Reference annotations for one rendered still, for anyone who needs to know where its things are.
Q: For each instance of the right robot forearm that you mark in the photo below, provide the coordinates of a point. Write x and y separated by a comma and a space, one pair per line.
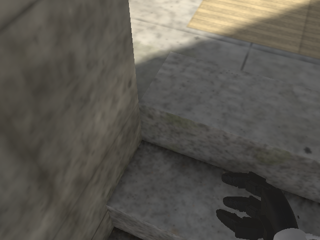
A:
290, 234

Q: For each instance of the robot right hand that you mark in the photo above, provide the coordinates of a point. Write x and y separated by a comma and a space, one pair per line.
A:
267, 217

